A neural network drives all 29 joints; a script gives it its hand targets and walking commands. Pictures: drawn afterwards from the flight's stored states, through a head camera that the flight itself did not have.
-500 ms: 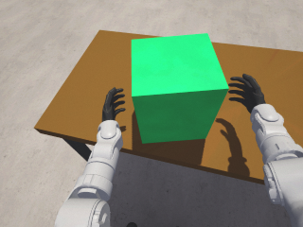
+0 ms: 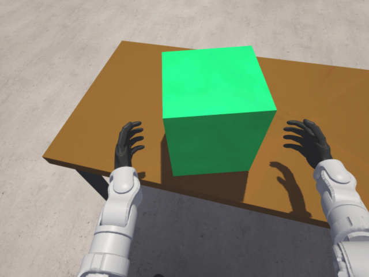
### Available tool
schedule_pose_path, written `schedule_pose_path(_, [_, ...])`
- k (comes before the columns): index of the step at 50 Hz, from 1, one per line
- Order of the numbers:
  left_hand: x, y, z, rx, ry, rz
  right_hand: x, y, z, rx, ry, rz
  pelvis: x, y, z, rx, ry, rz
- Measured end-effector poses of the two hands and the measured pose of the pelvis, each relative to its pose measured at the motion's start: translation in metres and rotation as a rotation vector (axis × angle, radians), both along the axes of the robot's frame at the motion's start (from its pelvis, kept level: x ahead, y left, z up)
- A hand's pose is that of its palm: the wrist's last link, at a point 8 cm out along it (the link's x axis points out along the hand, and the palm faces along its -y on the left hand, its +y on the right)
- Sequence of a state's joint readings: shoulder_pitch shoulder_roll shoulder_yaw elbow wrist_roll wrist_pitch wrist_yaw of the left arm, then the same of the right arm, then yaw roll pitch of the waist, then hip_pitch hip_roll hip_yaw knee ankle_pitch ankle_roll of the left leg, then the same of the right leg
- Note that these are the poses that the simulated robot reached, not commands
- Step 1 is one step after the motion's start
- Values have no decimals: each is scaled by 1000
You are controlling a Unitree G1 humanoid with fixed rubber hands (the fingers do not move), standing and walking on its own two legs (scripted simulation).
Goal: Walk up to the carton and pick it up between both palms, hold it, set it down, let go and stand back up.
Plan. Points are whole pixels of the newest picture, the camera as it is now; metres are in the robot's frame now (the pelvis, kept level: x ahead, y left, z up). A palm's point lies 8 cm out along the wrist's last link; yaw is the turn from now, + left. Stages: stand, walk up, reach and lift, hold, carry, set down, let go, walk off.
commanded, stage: set down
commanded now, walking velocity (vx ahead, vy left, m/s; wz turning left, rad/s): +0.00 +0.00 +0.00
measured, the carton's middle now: (209, 116) +0.49 +0.02 +0.02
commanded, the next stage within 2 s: none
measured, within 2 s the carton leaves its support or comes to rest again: neither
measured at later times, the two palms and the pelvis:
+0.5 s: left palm (124, 179) +0.29 +0.17 +0.05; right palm (338, 190) +0.34 -0.26 +0.02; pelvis +0.00 +0.00 +0.00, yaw +0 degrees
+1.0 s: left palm (120, 204) +0.24 +0.17 +0.04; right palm (352, 224) +0.27 -0.28 +0.00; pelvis +0.01 +0.01 +0.00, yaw +0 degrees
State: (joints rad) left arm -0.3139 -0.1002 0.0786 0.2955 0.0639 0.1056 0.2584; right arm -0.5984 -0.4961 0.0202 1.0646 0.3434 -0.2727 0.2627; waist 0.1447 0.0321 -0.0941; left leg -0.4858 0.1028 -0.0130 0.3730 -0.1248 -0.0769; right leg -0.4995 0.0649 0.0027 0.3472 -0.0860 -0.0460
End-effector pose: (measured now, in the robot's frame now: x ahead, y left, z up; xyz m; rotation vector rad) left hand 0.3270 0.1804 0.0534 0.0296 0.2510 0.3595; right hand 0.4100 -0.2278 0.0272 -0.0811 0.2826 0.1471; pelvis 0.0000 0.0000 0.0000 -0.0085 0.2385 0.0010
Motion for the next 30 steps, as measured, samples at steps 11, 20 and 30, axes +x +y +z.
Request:
schedule_pose_path(11, [-24, -2, -4, -9, 14, -6, -31, -16, -7, -16, 32, 4, 2, 1, 2, -1, -46, 1])
schedule_pose_path(20, [-33, -7, 0, -14, -12, -21, -61, -29, -12, -13, 35, -7, 2, 1, 2, -1, -63, 2])
schedule_pose_path(30, [-53, -10, -7, -26, 16, -25, -87, -37, -16, -27, 57, -2, 4, 2, 3, -1, -88, 3])
